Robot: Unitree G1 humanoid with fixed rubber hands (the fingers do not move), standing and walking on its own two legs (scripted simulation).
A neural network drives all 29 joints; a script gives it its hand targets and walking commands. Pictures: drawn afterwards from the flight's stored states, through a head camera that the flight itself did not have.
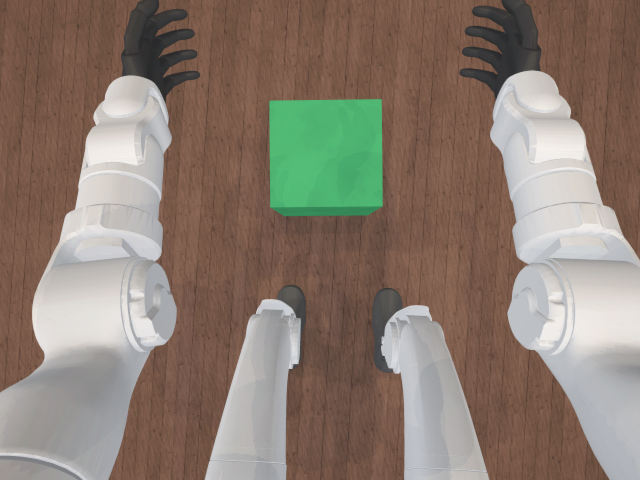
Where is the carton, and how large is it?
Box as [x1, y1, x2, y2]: [269, 99, 382, 215]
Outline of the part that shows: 381,99 269,101 270,207 283,215 359,215 368,214 382,205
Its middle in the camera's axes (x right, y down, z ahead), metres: +0.01 -0.16 +0.84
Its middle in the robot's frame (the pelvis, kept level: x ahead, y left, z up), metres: +0.51 +0.04 -0.52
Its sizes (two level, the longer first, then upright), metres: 0.210 0.200 0.250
